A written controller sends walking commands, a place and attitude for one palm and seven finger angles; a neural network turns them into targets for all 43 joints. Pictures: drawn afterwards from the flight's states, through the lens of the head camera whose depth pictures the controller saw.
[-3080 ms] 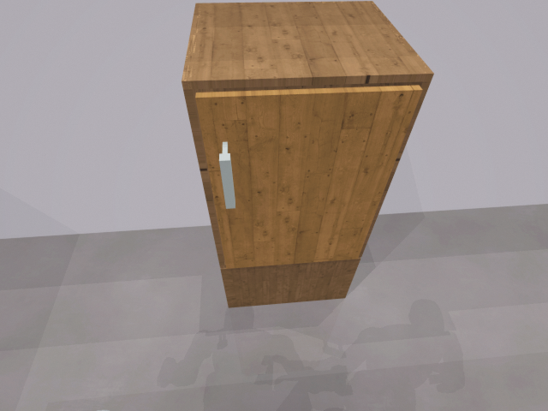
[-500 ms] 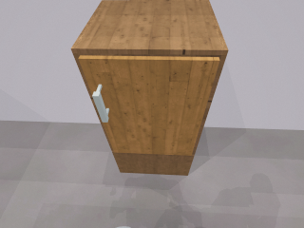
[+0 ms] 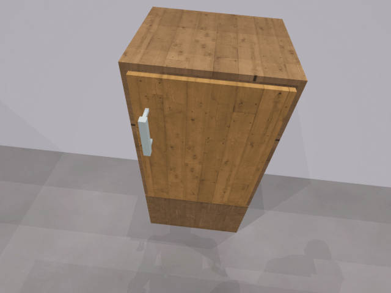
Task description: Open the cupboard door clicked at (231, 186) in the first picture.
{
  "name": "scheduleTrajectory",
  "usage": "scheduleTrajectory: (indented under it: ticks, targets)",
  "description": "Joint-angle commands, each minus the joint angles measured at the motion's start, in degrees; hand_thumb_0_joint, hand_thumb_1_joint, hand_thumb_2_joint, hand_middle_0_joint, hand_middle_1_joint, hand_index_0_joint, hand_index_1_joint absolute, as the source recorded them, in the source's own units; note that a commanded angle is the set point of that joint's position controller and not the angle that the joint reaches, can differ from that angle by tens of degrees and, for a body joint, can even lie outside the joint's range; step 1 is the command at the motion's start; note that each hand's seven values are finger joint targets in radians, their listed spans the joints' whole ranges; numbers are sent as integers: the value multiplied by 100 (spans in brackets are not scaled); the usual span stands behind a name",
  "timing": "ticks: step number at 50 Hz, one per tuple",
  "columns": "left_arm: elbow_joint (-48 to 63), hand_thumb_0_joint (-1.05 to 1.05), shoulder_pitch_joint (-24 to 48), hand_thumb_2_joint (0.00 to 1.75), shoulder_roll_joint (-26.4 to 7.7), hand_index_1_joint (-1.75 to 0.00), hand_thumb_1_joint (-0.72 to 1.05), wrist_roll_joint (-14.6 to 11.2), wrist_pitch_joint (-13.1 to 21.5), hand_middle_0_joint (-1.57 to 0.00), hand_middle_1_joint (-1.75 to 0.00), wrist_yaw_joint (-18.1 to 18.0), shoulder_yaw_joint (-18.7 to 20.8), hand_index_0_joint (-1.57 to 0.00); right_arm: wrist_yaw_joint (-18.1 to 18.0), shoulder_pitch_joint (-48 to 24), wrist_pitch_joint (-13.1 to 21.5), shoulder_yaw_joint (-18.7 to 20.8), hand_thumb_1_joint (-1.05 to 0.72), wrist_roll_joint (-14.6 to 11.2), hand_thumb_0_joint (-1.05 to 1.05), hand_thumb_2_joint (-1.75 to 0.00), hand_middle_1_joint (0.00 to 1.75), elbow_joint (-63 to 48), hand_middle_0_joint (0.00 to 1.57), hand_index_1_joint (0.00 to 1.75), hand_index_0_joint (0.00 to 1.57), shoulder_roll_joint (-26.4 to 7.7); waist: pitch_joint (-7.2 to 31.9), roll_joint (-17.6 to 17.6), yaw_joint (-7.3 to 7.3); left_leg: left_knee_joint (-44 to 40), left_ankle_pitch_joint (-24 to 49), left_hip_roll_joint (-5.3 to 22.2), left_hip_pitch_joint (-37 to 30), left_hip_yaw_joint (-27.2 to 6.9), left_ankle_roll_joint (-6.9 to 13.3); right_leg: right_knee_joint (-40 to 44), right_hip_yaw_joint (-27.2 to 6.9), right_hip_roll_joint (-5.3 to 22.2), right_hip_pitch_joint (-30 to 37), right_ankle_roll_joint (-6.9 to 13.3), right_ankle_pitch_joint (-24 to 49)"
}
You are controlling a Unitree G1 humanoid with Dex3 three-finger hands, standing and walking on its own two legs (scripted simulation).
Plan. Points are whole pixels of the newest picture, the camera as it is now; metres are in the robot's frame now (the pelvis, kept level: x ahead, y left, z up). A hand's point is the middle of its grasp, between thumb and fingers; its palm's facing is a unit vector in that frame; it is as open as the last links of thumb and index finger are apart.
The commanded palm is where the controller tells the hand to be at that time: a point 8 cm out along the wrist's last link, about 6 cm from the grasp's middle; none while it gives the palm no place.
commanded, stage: come to a stop and stand still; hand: left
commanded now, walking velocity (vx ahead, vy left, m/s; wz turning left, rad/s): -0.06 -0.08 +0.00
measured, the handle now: (147, 132) +0.53 +0.19 -0.02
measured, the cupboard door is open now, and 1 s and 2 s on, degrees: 0 0 0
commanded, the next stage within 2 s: look again from close up in 0.70 s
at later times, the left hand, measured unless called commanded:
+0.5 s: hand out of the picture -0.02 +0.16 -0.18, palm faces +0.01 -0.98 -0.19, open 7.4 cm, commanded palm none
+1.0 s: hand out of the picture -0.04 +0.15 -0.18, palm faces +0.02 -0.99 -0.15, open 7.4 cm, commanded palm none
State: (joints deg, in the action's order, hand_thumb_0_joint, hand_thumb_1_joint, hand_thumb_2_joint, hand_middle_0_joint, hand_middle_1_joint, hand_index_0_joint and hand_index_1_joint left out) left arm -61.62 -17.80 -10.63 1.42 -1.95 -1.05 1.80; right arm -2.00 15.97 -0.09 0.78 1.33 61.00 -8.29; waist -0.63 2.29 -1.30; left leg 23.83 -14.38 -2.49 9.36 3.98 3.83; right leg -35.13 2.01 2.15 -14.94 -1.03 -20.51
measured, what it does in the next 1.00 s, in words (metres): stands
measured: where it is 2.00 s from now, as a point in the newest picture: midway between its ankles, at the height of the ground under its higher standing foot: outside the picture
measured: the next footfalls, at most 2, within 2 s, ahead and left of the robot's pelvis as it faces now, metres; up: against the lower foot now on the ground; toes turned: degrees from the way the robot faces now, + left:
none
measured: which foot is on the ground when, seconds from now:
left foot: down 0.00-1.00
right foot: down 0.00-1.00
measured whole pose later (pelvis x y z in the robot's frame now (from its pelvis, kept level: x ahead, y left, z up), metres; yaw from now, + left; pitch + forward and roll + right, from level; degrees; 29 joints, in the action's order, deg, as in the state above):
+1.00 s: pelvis -0.03 -0.01 +0.00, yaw +0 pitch -2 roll +0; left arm -62.3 -19.1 -7.8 0.7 1.0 -2.1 -1.3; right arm -1.3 16.7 1.1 -0.6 0.6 63.1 -8.3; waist -0.9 1.0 -0.3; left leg 26.2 -13.0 -1.0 11.7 4.1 2.7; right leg -25.8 2.1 0.5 -11.5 0.2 -12.7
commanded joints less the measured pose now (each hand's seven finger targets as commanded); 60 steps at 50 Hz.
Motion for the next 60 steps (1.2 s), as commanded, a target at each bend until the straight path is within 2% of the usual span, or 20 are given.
scheduleTrajectory:
  ticks: [1, 2, 3, 5, 6, 9, 10, 11, 12, 13, 14, 16, 17, 20, 29, 32, 36, 45, 47, 60]
  targets:
    - [50, 0, -262, 90, -174, -30, 90, -57, 234, -20, -30, -22, -48, -20, -117, 245, 200, 91, -90, -80, 0, -90, 30, -8, 20, 30, 20, -718, -17, -350, 38, -337, 2503, 1249, -332, -987, 184, 1501, -231, 153, 401, -22, 1353]
    - [-64, 0, -391, 90, -232, -30, 90, -80, 271, -20, -30, -59, -59, -20, -117, 325, 230, 63, -90, -109, 0, -90, 30, 55, 20, 30, 20, -607, 143, -245, 94, -219, 2555, 1079, -236, -818, -8, 1506, -413, 349, 814, 64, 2095]
    - [-115, 0, -434, 90, -292, -30, 90, -95, 268, -20, -30, -85, -76, -20, -110, 342, 239, 47, -90, -125, 0, -90, 30, 92, 20, 30, 20, -551, 124, -335, 109, -317, 2187, 986, -181, -759, -116, 1435, -424, 495, 877, 114, 2321]
    - [-210, 0, -377, 90, -243, -30, 90, -96, 285, -20, -30, -111, -99, -20, -115, 336, 191, 38, -90, -112, 0, -90, 30, 229, 20, 30, 20, -533, 92, 106, 146, -336, 2040, 968, -278, -698, -186, 1375, -474, 432, 793, 160, 2559]
    - [-218, 0, -358, 90, -215, -30, 90, -94, 284, -20, -30, -119, -113, -20, -112, 369, 183, 45, -90, -117, 0, -90, 30, 280, 20, 30, 20, -509, -4, 160, 135, -381, 1867, 969, -271, -678, -185, 1413, -450, 427, 735, 162, 2431]
    - [-242, 0, -330, 90, -166, -30, 90, -97, 258, -20, -30, -129, -129, -20, -105, 419, 184, -3, -90, -114, 0, -90, 30, 416, 20, 30, 20, -417, -218, -196, 132, -590, 1292, 928, -126, -670, -191, 1584, -493, 403, 656, 152, 1785]
    - [-316, 0, -578, 90, -327, -30, 90, 12, 385, -20, -30, -350, -183, -20, 16, 39, 248, -20, -90, -140, 0, -90, 30, -34, 20, 30, 20, -742, -564, -189, 5, 430, 1956, 983, 322, -495, -307, 1374, -568, 542, 246, 174, 2792]
    - [-180, 0, -481, 90, -453, -30, 90, 3, 472, -20, -30, -300, -148, -20, 55, 99, 239, -55, -90, -111, 0, -90, 30, -221, 20, 30, 20, -586, -484, -421, 165, 302, 1583, 805, 301, -445, -402, 1190, -552, 651, 298, 289, 3222]
    - [-89, 0, -536, 90, -363, -30, 90, -35, 467, -20, -30, -283, -164, -20, 38, 571, 274, -48, -90, -50, 0, -90, 30, -148, 20, 30, 20, -431, 273, -414, 232, 254, 1208, 796, 172, -554, -322, 876, -562, 573, 712, 383, 2691]
    - [-63, 0, -452, 90, -286, -30, 90, -63, 443, -20, -30, -249, -187, -20, 9, 596, 276, -39, -90, -53, 0, -90, 30, -133, 20, 30, 20, -473, 561, -498, 213, 278, 1376, 833, 100, -616, -235, 817, -511, 504, 776, 399, 2360]
    - [-26, 0, -388, 90, -275, -30, 90, -67, 418, -20, -30, -219, -186, -20, -9, 551, 256, -31, -90, -69, 0, -90, 30, -149, 20, 30, 20, -483, 435, -458, 199, 207, 1315, 873, 147, -666, -190, 855, -496, 441, 633, 399, 1941]
    - [26, 0, -299, 90, -224, -30, 90, -42, 355, -20, -30, -187, -195, -20, -7, 514, 212, -34, -90, -63, 0, -90, 30, -218, 20, 30, 20, -501, -140, -430, 174, 23, 869, 920, 495, -738, -136, 957, -447, 331, 342, 382, 1202]
    - [60, 0, -295, 90, -214, -30, 90, -41, 330, -20, -30, -175, -195, -20, 6, 486, 186, -33, -90, -66, 0, -90, 30, -260, 20, 30, 20, -519, -438, -278, 168, -138, 339, 894, 730, -805, -127, 1027, -455, 291, 196, 371, 821]
    - [153, 0, -341, 90, -215, -30, 90, -24, 304, -20, -30, -146, -189, -20, 49, 436, 139, 7, -90, -47, 0, -90, 30, -358, 20, 30, 20, -586, -748, -256, 170, -501, -853, 813, 1046, -949, -116, 1130, -532, 230, -71, 383, 191]
    - [285, 0, -438, 90, -252, -30, 90, -29, 331, -20, -30, -124, -170, -20, 64, 458, 174, 1, -90, -52, 0, -90, 30, -323, 20, 30, 20, -651, -489, -57, 154, -561, -680, 793, 831, -892, -107, 1261, -580, 286, 13, 344, 385]
    - [284, 0, -449, 90, -279, -30, 90, -32, 339, -20, -30, -123, -177, -20, 65, 442, 185, -13, -90, -61, 0, -90, 30, -268, 20, 30, 20, -646, -462, -177, 159, -537, -497, 785, 736, -830, -120, 1307, -602, 314, 0, 348, 493]
    - [237, 0, -465, 90, -300, -30, 90, -36, 361, -20, -30, -123, -183, -20, 60, 449, 203, -24, -90, -82, 0, -90, 30, -196, 20, 30, 20, -617, -313, -78, 156, -447, -114, 787, 557, -738, -134, 1368, -615, 352, 117, 338, 743]
    - [121, 0, -477, 90, -269, -30, 90, -53, 357, -20, -30, -126, -195, -20, 44, 364, 208, -53, -90, -90, 0, -90, 30, 0, 20, 30, 20, -581, -358, -114, 132, -446, 163, 794, 484, -685, -174, 1433, -614, 374, 196, 317, 941]
    - [110, 0, -484, 90, -267, -30, 90, -48, 356, -20, -30, -132, -192, -20, 39, 368, 211, -51, -90, -89, 0, -90, 30, 23, 20, 30, 20, -569, -360, -232, 128, -447, 269, 803, 457, -683, -171, 1438, -604, 376, 220, 317, 1022]
    - [71, 0, -466, 90, -212, -30, 90, -47, 321, -20, -30, -133, -184, -20, 33, 398, 185, -49, -90, -85, 0, -90, 30, 130, 20, 30, 20, -536, -458, -209, 114, -649, -105, 848, 560, -731, -196, 1476, -550, 347, 263, 293, 887]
